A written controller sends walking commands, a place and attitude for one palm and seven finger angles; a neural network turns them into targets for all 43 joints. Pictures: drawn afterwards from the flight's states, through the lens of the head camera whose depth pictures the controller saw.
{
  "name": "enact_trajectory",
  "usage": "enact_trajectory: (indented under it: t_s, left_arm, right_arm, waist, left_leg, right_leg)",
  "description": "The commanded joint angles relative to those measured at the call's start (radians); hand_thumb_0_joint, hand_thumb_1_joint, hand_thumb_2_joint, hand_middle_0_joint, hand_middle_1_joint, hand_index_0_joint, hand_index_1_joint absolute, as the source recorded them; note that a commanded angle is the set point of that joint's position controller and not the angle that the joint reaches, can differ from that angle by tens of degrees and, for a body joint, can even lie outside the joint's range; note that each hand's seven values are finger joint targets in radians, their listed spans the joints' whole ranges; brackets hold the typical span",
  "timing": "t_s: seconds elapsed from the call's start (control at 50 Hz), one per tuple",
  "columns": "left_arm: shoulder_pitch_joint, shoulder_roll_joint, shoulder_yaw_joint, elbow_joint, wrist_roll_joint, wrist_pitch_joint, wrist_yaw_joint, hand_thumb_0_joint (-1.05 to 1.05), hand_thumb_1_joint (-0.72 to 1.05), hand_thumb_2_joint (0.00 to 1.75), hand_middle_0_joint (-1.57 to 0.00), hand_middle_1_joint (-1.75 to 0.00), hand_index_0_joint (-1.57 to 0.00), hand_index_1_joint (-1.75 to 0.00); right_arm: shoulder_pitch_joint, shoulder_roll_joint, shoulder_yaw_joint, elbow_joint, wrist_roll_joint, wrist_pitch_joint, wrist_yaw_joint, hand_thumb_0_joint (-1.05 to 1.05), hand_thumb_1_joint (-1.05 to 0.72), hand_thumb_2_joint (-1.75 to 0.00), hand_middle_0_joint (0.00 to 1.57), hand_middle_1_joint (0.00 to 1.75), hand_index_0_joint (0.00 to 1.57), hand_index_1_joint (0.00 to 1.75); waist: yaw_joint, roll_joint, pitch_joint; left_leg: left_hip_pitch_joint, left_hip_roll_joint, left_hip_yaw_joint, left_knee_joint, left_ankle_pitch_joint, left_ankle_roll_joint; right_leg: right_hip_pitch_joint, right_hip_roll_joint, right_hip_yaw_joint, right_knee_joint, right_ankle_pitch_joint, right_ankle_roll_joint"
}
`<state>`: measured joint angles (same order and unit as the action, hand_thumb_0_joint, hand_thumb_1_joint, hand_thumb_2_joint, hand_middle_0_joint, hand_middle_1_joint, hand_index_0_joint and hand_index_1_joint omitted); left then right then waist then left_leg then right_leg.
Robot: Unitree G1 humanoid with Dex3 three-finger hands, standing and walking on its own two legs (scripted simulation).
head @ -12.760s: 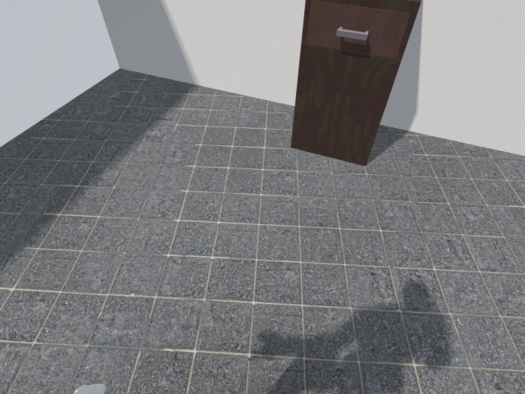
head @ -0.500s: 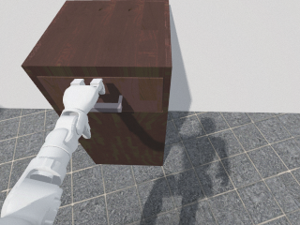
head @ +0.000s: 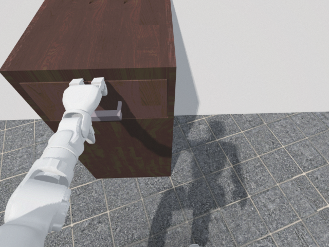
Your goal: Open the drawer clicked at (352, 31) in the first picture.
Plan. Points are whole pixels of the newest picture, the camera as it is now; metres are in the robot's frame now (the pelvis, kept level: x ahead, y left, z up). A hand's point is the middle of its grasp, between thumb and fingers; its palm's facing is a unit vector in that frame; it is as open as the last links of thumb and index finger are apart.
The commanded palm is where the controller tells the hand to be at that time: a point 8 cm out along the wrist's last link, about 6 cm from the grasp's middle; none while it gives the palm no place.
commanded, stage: move the hooked fingers above the handle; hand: left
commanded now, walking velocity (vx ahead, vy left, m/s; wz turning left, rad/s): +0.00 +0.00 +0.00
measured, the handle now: (100, 110) +0.51 +0.18 -0.02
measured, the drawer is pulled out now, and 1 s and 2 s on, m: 0.00 0.00 0.00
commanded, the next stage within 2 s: lower the fingers behind the handle in 0.48 s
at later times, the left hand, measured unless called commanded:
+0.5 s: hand (88, 110) +0.47 +0.19 +0.04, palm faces -0.03 -0.03 -1.00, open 13.8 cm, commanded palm +0.45 +0.21 +0.09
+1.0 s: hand (87, 119) +0.46 +0.20 +0.01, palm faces -0.01 -0.03 -1.00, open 13.8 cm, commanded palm +0.44 +0.21 +0.06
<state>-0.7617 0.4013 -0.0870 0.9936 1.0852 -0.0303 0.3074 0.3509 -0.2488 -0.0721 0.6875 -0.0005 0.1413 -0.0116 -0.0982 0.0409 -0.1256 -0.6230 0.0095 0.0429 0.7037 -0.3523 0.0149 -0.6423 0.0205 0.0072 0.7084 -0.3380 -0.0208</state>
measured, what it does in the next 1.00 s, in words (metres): stands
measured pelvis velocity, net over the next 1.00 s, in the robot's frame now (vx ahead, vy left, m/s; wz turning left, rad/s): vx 0.00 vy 0.01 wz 0.01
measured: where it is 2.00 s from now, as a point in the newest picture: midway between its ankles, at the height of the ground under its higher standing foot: outside the picture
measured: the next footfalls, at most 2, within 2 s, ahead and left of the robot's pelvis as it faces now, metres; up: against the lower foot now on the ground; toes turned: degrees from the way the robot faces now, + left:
none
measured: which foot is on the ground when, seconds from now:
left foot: down 0.00-1.00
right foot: down 0.00-1.00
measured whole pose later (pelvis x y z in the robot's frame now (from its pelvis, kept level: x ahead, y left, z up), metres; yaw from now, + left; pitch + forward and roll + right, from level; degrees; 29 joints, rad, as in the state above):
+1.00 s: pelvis +0.00 +0.01 -0.01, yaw +0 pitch +18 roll -1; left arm -0.73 0.41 -0.07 1.00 1.12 -0.09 0.38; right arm 0.34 -0.25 -0.08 0.70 -0.02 0.13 0.00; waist -0.10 0.03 -0.15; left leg -0.73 0.01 0.03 0.81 -0.39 0.02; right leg -0.74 0.02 -0.01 0.79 -0.37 -0.01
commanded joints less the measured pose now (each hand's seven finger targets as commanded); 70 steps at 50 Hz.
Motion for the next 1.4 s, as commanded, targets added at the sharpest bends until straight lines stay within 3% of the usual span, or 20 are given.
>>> enact_trajectory:
  t_s: [0.0, 0.04, 0.1, 0.18, 0.24, 0.32, 0.38, 0.42, 0.54, 0.6, 0.66, 0.78, 0.82, 0.86, 0.96, 1.0, 1.04, 1.08, 1.24, 1.38]
  left_arm:
    - [-0.428, 0.258, 0.075, -0.199, 0.001, -0.013, 0.037, 0.00, -0.50, 0.30, -0.30, -1.20, -0.30, -1.20]
    - [-0.453, 0.226, 0.045, -0.203, -0.001, -0.024, 0.033, 0.00, -0.50, 0.30, -0.30, -1.20, -0.30, -1.20]
    - [-0.463, 0.260, 0.072, -0.210, -0.003, -0.034, 0.033, 0.00, -0.50, 0.30, -0.30, -1.20, -0.30, -1.20]
    - [-0.480, 0.209, 0.032, -0.197, -0.004, -0.035, 0.034, 0.00, -0.50, 0.30, -0.30, -1.20, -0.30, -1.20]
    - [-0.478, 0.217, 0.045, -0.214, -0.006, -0.040, 0.037, 0.00, -0.50, 0.30, -0.30, -1.20, -0.30, -1.20]
    - [-0.444, 0.249, 0.080, -0.181, 0.001, -0.024, 0.043, 0.00, -0.50, 0.30, -0.30, -1.20, -0.30, -1.20]
    - [-0.459, 0.217, 0.050, -0.188, 0.004, -0.010, 0.046, 0.00, -0.50, 0.30, -0.30, -1.20, -0.30, -1.20]
    - [-0.455, 0.268, 0.089, -0.184, 0.001, -0.005, 0.043, 0.00, -0.50, 0.30, -0.30, -1.20, -0.30, -1.20]
    - [-0.444, 0.288, 0.092, -0.168, 0.008, 0.000, 0.032, 0.00, -0.50, 0.30, -0.30, -1.20, -0.30, -1.20]
    - [-0.412, 0.239, 0.064, -0.147, 0.007, 0.001, 0.030, 0.00, -0.50, 0.30, -0.30, -1.20, -0.30, -1.20]
    - [-0.384, 0.256, 0.081, -0.142, 0.002, -0.013, 0.026, 0.00, -0.50, 0.30, -0.30, -1.20, -0.30, -1.20]
    - [-0.437, 0.199, 0.045, -0.222, 0.008, -0.081, 0.041, 0.00, -0.50, 0.30, -0.30, -1.20, -0.30, -1.20]
    - [-0.436, 0.236, 0.086, -0.243, 0.012, -0.099, 0.065, 0.00, -0.50, 0.30, -0.30, -1.20, -0.30, -1.20]
    - [-0.426, 0.198, 0.063, -0.226, 0.021, -0.092, 0.093, 0.00, -0.50, 0.30, -0.30, -1.20, -0.30, -1.20]
    - [-0.411, 0.251, 0.105, -0.172, 0.037, -0.036, 0.137, 0.00, -0.50, 0.30, -0.30, -1.20, -0.30, -1.20]
    - [-0.431, 0.196, 0.058, -0.173, 0.028, -0.019, 0.132, 0.00, -0.50, 0.30, -0.30, -1.20, -0.30, -1.20]
    - [-0.415, 0.228, 0.082, -0.163, 0.022, -0.018, 0.118, 0.00, -0.50, 0.30, -0.30, -1.20, -0.30, -1.20]
    - [-0.420, 0.196, 0.049, -0.143, 0.021, -0.021, 0.103, 0.00, -0.50, 0.30, -0.30, -1.20, -0.30, -1.20]
    - [-0.376, 0.257, 0.105, -0.125, 0.037, -0.074, 0.119, 0.00, -0.50, 0.30, -0.30, -1.20, -0.30, -1.20]
    - [-0.413, 0.222, 0.075, -0.064, 0.043, -0.023, 0.161, 0.00, -0.50, 0.30, -0.30, -1.20, -0.30, -1.20]
  right_arm:
    - [0.067, -0.148, -0.044, -0.087, 0.000, -0.026, -0.021, 0.00, -0.90, -0.90, 0.20, 0.30, 0.20, 0.30]
    - [0.071, -0.147, -0.045, -0.084, 0.002, -0.030, -0.021, 0.00, -0.90, -0.90, 0.20, 0.30, 0.20, 0.30]
    - [0.080, -0.150, -0.046, -0.077, 0.000, -0.034, -0.022, 0.00, -0.90, -0.90, 0.20, 0.30, 0.20, 0.30]
    - [0.084, -0.148, -0.048, -0.069, -0.002, -0.037, -0.018, 0.00, -0.90, -0.90, 0.20, 0.30, 0.20, 0.30]
    - [0.086, -0.146, -0.051, -0.072, -0.006, -0.036, -0.013, 0.00, -0.90, -0.90, 0.20, 0.30, 0.20, 0.30]
    - [0.077, -0.149, -0.046, -0.073, -0.007, -0.028, -0.011, 0.00, -0.90, -0.90, 0.20, 0.30, 0.20, 0.30]
    - [0.074, -0.148, -0.047, -0.077, -0.005, -0.028, -0.008, 0.00, -0.90, -0.90, 0.20, 0.30, 0.20, 0.30]
    - [0.071, -0.152, -0.043, -0.081, -0.005, -0.025, -0.013, 0.00, -0.90, -0.90, 0.20, 0.30, 0.20, 0.30]
    - [0.068, -0.150, -0.037, -0.090, 0.001, -0.021, -0.020, 0.00, -0.90, -0.90, 0.20, 0.30, 0.20, 0.30]
    - [0.071, -0.146, -0.038, -0.090, -0.002, -0.022, -0.018, 0.00, -0.90, -0.90, 0.20, 0.30, 0.20, 0.30]
    - [0.074, -0.149, -0.038, -0.095, -0.002, -0.023, -0.019, 0.00, -0.90, -0.90, 0.20, 0.30, 0.20, 0.30]
    - [0.086, -0.144, -0.053, -0.078, -0.014, -0.033, -0.015, 0.00, -0.90, -0.90, 0.20, 0.30, 0.20, 0.30]
    - [0.087, -0.144, -0.056, -0.073, -0.021, -0.035, -0.012, 0.00, -0.90, -0.90, 0.20, 0.30, 0.20, 0.30]
    - [0.087, -0.141, -0.060, -0.062, -0.024, -0.034, -0.003, 0.00, -0.90, -0.90, 0.20, 0.30, 0.20, 0.30]
    - [0.085, -0.150, -0.057, -0.053, -0.024, -0.027, 0.004, 0.00, -0.90, -0.90, 0.20, 0.30, 0.20, 0.30]
    - [0.084, -0.149, -0.057, -0.053, -0.022, -0.026, 0.006, 0.00, -0.90, -0.90, 0.20, 0.30, 0.20, 0.30]
    - [0.089, -0.152, -0.057, -0.054, -0.021, -0.025, 0.000, 0.00, -0.90, -0.90, 0.20, 0.30, 0.20, 0.30]
    - [0.085, -0.149, -0.055, -0.053, -0.018, -0.025, -0.005, 0.00, -0.90, -0.90, 0.20, 0.30, 0.20, 0.30]
    - [0.089, -0.148, -0.047, -0.058, -0.025, -0.034, -0.011, 0.00, -0.90, -0.90, 0.20, 0.30, 0.20, 0.30]
    - [0.098, -0.155, -0.047, -0.045, -0.026, -0.034, -0.003, 0.00, -0.90, -0.90, 0.20, 0.30, 0.20, 0.30]
  waist:
    - [0.011, -0.038, -0.372]
    - [-0.006, -0.035, -0.364]
    - [-0.003, -0.023, -0.370]
    - [-0.022, -0.023, -0.361]
    - [-0.007, 0.011, -0.417]
    - [0.004, -0.016, -0.386]
    - [-0.005, -0.018, -0.365]
    - [0.004, -0.035, -0.389]
    - [0.008, -0.031, -0.374]
    - [0.006, -0.024, -0.354]
    - [0.012, -0.042, -0.365]
    - [-0.013, -0.013, -0.401]
    - [0.002, 0.008, -0.440]
    - [-0.007, 0.029, -0.433]
    - [0.000, 0.009, -0.441]
    - [-0.013, 0.016, -0.428]
    - [-0.011, -0.002, -0.454]
    - [-0.026, -0.017, -0.402]
    - [-0.001, 0.009, -0.427]
    - [-0.030, -0.019, -0.395]
  left_leg:
    - [0.167, -0.039, 0.007, -0.050, 0.314, 0.036]
    - [0.181, -0.037, 0.001, -0.046, 0.309, 0.037]
    - [0.190, -0.035, -0.003, -0.042, 0.311, 0.036]
    - [0.204, -0.035, -0.008, -0.029, 0.324, 0.035]
    - [0.229, -0.036, -0.008, -0.019, 0.366, 0.032]
    - [0.201, -0.034, -0.007, -0.018, 0.388, 0.031]
    - [0.204, -0.032, -0.006, -0.022, 0.371, 0.031]
    - [0.191, -0.035, -0.003, -0.021, 0.378, 0.033]
    - [0.172, -0.036, 0.000, -0.031, 0.350, 0.034]
    - [0.178, -0.034, 0.001, -0.026, 0.351, 0.031]
    - [0.159, -0.035, 0.003, -0.020, 0.348, 0.033]
    - [0.195, -0.027, -0.016, 0.022, 0.372, 0.032]
    - [0.194, -0.028, -0.020, 0.041, 0.407, 0.029]
    - [0.193, -0.027, -0.020, 0.053, 0.397, 0.027]
    - [0.146, -0.030, -0.017, 0.061, 0.385, 0.026]
    - [0.156, -0.027, -0.017, 0.058, 0.376, 0.026]
    - [0.153, -0.029, -0.016, 0.062, 0.376, 0.029]
    - [0.136, -0.028, -0.017, 0.058, 0.334, 0.031]
    - [0.077, -0.031, -0.021, 0.091, 0.315, 0.029]
    - [0.025, -0.028, -0.023, 0.115, 0.258, 0.029]
  right_leg:
    - [0.241, 0.018, 0.001, -0.083, 0.340, -0.014]
    - [0.212, 0.021, -0.001, -0.084, 0.320, -0.014]
    - [0.202, 0.021, -0.003, -0.081, 0.312, -0.016]
    - [0.167, 0.023, -0.009, -0.077, 0.313, -0.015]
    - [0.183, 0.024, -0.008, -0.064, 0.343, -0.018]
    - [0.190, 0.026, -0.014, -0.056, 0.362, -0.021]
    - [0.173, 0.027, -0.016, -0.061, 0.349, -0.019]
    - [0.210, 0.024, -0.012, -0.060, 0.367, -0.018]
    - [0.213, 0.022, -0.009, -0.063, 0.350, -0.015]
    - [0.184, 0.025, -0.016, -0.062, 0.338, -0.018]
    - [0.198, 0.023, -0.010, -0.057, 0.352, -0.017]
    - [0.119, 0.028, -0.014, -0.028, 0.331, -0.018]
    - [0.120, 0.029, -0.014, -0.006, 0.347, -0.023]
    - [0.083, 0.032, -0.020, 0.002, 0.334, -0.022]
    - [0.097, 0.035, -0.021, 0.016, 0.344, -0.023]
    - [0.083, 0.035, -0.024, 0.009, 0.331, -0.022]
    - [0.109, 0.033, -0.015, 0.007, 0.349, -0.019]
    - [0.081, 0.033, -0.018, -0.001, 0.314, -0.017]
    - [0.050, 0.031, -0.016, 0.044, 0.290, -0.022]
    - [-0.012, 0.032, -0.023, 0.057, 0.235, -0.019]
